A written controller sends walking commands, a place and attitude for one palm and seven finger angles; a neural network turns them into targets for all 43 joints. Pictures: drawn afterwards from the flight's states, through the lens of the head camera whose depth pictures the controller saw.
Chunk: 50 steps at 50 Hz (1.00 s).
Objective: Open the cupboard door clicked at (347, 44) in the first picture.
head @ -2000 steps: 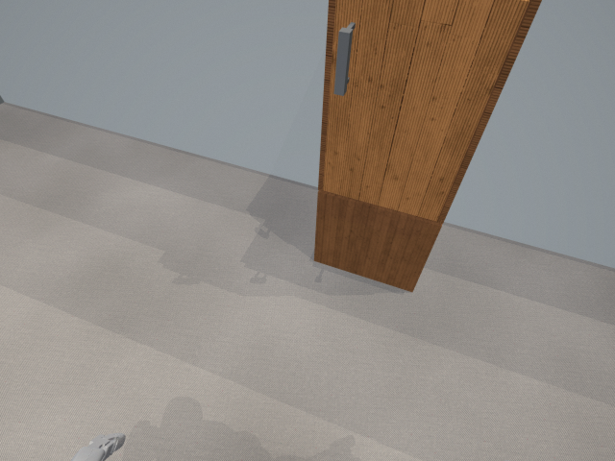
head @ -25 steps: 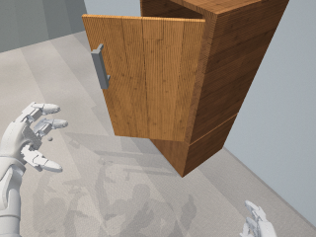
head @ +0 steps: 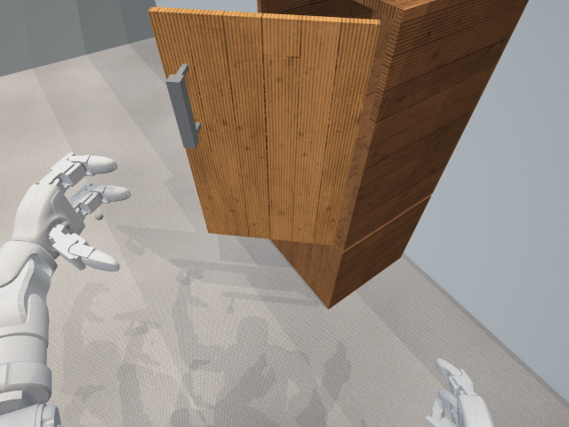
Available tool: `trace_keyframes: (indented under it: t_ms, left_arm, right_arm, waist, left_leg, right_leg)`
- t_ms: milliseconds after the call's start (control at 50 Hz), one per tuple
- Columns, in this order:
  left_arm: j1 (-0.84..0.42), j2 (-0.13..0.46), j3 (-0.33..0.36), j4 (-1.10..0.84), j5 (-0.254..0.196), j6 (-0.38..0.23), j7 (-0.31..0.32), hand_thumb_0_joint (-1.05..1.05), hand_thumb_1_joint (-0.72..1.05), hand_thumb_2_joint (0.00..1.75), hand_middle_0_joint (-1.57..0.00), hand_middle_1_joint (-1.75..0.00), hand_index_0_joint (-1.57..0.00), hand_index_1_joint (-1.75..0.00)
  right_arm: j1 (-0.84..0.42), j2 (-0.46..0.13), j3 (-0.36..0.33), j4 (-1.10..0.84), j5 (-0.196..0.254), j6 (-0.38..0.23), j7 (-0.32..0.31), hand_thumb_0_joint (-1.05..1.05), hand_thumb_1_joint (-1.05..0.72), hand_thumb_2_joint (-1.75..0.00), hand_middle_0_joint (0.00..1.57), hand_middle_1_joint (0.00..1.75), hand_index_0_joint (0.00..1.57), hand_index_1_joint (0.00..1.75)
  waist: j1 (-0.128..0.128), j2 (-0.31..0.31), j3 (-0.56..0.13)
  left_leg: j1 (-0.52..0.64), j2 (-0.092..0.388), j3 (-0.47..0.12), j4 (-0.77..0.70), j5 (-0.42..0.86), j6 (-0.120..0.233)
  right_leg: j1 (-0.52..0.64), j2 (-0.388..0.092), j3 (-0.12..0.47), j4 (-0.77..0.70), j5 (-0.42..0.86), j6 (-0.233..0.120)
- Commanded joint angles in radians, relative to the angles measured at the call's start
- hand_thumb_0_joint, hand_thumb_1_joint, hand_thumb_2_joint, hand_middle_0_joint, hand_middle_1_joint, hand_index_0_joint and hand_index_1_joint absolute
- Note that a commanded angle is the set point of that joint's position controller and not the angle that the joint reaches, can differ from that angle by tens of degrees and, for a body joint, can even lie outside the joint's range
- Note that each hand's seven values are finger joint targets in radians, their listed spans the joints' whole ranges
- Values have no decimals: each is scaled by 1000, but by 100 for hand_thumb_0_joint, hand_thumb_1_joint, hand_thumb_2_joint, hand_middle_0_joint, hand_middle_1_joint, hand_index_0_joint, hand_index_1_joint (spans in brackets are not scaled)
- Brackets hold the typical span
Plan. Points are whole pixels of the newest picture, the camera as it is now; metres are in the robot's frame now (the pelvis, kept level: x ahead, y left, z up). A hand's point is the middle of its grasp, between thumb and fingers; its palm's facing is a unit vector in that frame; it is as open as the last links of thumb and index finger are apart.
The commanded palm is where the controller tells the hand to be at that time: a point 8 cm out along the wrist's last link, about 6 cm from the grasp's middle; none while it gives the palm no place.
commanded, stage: move the hooked fingers beside the handle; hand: left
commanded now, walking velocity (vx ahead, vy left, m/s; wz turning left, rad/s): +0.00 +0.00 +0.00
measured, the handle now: (187, 107) +0.62 +0.23 +0.11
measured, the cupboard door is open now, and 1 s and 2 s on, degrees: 48 48 48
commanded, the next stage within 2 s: none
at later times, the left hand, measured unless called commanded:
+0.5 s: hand (130, 167) +0.43 +0.26 +0.13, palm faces -0.03 -1.00 +0.01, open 14.0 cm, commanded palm +0.41 +0.32 +0.12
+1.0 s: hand (141, 136) +0.50 +0.27 +0.13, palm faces -0.05 -1.00 +0.02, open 14.0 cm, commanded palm +0.50 +0.33 +0.12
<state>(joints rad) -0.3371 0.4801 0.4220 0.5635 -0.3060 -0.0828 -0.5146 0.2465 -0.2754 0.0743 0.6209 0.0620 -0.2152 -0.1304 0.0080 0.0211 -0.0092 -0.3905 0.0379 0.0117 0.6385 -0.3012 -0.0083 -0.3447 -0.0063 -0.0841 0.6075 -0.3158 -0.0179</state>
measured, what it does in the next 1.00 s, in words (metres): stands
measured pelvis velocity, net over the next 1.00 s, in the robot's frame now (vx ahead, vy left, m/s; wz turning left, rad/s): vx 0.00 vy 0.01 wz -0.04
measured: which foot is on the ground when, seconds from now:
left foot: down 0.00-1.00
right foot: down 0.00-1.00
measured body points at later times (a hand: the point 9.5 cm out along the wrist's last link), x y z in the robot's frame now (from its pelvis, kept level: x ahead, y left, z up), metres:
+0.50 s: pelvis +0.01 +0.01 +0.00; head +0.07 +0.01 +0.44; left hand +0.43 +0.32 +0.13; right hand +0.09 -0.26 -0.11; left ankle +0.02 +0.12 -0.73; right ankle +0.00 -0.11 -0.73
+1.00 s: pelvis +0.00 +0.01 -0.02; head +0.11 +0.03 +0.42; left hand +0.50 +0.32 +0.13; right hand +0.01 -0.27 -0.12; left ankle +0.02 +0.12 -0.73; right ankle +0.00 -0.11 -0.73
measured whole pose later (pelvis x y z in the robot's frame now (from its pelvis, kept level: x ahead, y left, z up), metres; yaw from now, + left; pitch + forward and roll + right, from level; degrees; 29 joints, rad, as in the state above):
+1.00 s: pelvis +0.00 +0.01 -0.02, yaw -2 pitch +15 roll -2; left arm -0.98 0.76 0.48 1.27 -0.13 -0.23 -0.52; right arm 0.39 -0.31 0.06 0.64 0.03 -0.02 -0.08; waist -0.15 0.00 -0.05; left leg -0.68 0.06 0.03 0.78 -0.35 0.01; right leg -0.63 0.01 -0.06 0.71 -0.34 0.00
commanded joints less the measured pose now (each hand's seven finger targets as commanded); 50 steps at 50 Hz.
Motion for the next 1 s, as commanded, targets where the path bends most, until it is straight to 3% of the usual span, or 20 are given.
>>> trace_keyframes:
  t_ms: [0,40,60,100,120,140,180,280,360,380,520,620,680,740,800,840,880,940,960,980]
  left_arm:
    - [-450,297,50,-140,-11,-79,-6,0,-50,30,-30,-120,-30,-120]
    - [-433,280,44,-86,-7,-80,-2,0,-50,30,-30,-120,-30,-120]
    - [-435,313,71,-50,-2,-79,2,0,-50,30,-30,-120,-30,-120]
    - [-455,344,97,-59,0,-92,5,0,-50,30,-30,-120,-30,-120]
    - [-432,320,82,-57,4,-93,7,0,-50,30,-30,-120,-30,-120]
    - [-458,310,67,-61,9,-98,11,0,-50,30,-30,-120,-30,-120]
    - [-454,342,97,-17,11,-100,20,0,-50,30,-30,-120,-30,-120]
    - [-589,340,68,2,31,-124,34,0,-50,30,-30,-120,-30,-120]
    - [-623,368,88,31,48,-148,39,0,-50,30,-30,-120,-30,-120]
    - [-645,383,96,54,44,-152,38,0,-50,30,-30,-120,-30,-120]
    - [-746,425,85,234,77,-159,11,0,-50,30,-30,-120,-30,-120]
    - [-823,469,103,274,84,-202,-2,0,-50,30,-30,-120,-30,-120]
    - [-873,468,86,351,84,-208,-17,0,-50,30,-30,-120,-30,-120]
    - [-922,486,71,413,111,-200,-16,0,-50,30,-30,-120,-30,-120]
    - [-1026,527,72,387,130,-214,-11,0,-50,30,-30,-120,-30,-120]
    - [-1019,538,82,409,135,-224,-9,0,-50,30,-30,-120,-30,-120]
    - [-1055,590,114,454,131,-225,-7,0,-50,30,-30,-120,-30,-120]
    - [-1099,628,108,532,159,-203,-7,0,-50,30,-30,-120,-30,-120]
    - [-1125,647,103,536,177,-200,-5,0,-50,30,-30,-120,-30,-120]
    - [-1136,661,112,538,179,-200,-1,0,-50,30,-30,-120,-30,-120]
  right_arm:
    - [-11,-146,-61,-120,2,-36,-7,0,-90,-90,20,30,20,30]
    - [3,-150,-66,-124,0,-31,-2,0,-90,-90,20,30,20,30]
    - [18,-157,-68,-117,-1,-25,1,0,-90,-90,20,30,20,30]
    - [29,-159,-71,-126,-5,-15,9,0,-90,-90,20,30,20,30]
    - [31,-156,-74,-132,-4,-10,14,0,-90,-90,20,30,20,30]
    - [36,-157,-74,-132,-5,-7,17,0,-90,-90,20,30,20,30]
    - [53,-162,-77,-129,-7,7,23,0,-90,-90,20,30,20,30]
    - [87,-169,-85,-118,-8,32,26,0,-90,-90,20,30,20,30]
    - [120,-174,-92,-102,-15,48,30,0,-90,-90,20,30,20,30]
    - [128,-176,-90,-97,-16,54,29,0,-90,-90,20,30,20,30]
    - [160,-185,-90,-79,-16,94,35,0,-90,-90,20,30,20,30]
    - [192,-192,-95,-72,-23,116,40,0,-90,-90,20,30,20,30]
    - [202,-197,-91,-65,-21,134,38,0,-90,-90,20,30,20,30]
    - [216,-203,-91,-56,-21,145,37,0,-90,-90,20,30,20,30]
    - [238,-207,-92,-45,-27,155,35,0,-90,-90,20,30,20,30]
    - [251,-208,-92,-44,-30,163,37,0,-90,-90,20,30,20,30]
    - [267,-214,-88,-33,-32,174,34,0,-90,-90,20,30,20,30]
    - [283,-222,-84,-29,-29,184,34,0,-90,-90,20,30,20,30]
    - [288,-223,-81,-29,-31,187,34,0,-90,-90,20,30,20,30]
    - [298,-224,-80,-33,-33,191,32,0,-90,-90,20,30,20,30]
  waist:
    - [-30,85,-266]
    - [-27,51,-281]
    - [-26,33,-282]
    - [-9,46,-335]
    - [-9,57,-344]
    - [-12,81,-349]
    - [-13,36,-319]
    - [-46,55,-330]
    - [-47,83,-389]
    - [-56,49,-382]
    - [-75,71,-354]
    - [-83,88,-429]
    - [-109,44,-386]
    - [-125,72,-361]
    - [-139,127,-430]
    - [-139,126,-466]
    - [-150,83,-458]
    - [-171,77,-412]
    - [-173,120,-412]
    - [-176,102,-431]
  left_leg:
    - [139,-37,-23,-71,159,33]
    - [136,-36,-21,-66,169,35]
    - [124,-35,-25,-66,175,34]
    - [128,-37,-23,-57,232,33]
    - [140,-36,-19,-55,244,34]
    - [147,-35,-19,-53,265,32]
    - [119,-31,-19,-48,276,33]
    - [123,-28,-17,-38,269,36]
    - [154,-23,-25,-24,320,31]
    - [142,-23,-21,-17,333,37]
    - [72,-27,-14,-1,289,40]
    - [89,-25,-17,27,319,39]
    - [39,-24,-14,34,285,47]
    - [15,-23,-19,36,225,46]
    - [42,-21,-27,54,257,45]
    - [58,-18,-31,65,282,42]
    - [12,-15,-31,76,267,47]
    - [-52,-15,-31,77,205,51]
    - [-57,-16,-33,79,199,49]
    - [-56,-15,-34,87,218,52]
  right_leg:
    - [4,18,56,-80,202,-3]
    - [3,18,53,-71,220,-2]
    - [1,19,47,-65,227,-3]
    - [38,20,50,-45,287,-5]
    - [34,21,48,-40,299,-5]
    - [27,21,45,-35,317,-7]
    - [23,27,43,-32,325,-7]
    - [-9,30,47,-27,311,-6]
    - [-15,32,46,-15,342,-6]
    - [-10,36,47,-13,363,-5]
    - [-48,32,53,-2,352,-1]
    - [-54,36,59,17,370,-1]
    - [-82,39,59,20,354,1]
    - [-137,36,61,14,287,5]
    - [-149,36,67,27,297,5]
    - [-154,39,63,35,306,5]
    - [-141,42,68,40,311,7]
    - [-171,39,73,31,266,15]
    - [-187,38,73,35,250,13]
    - [-180,42,74,42,264,11]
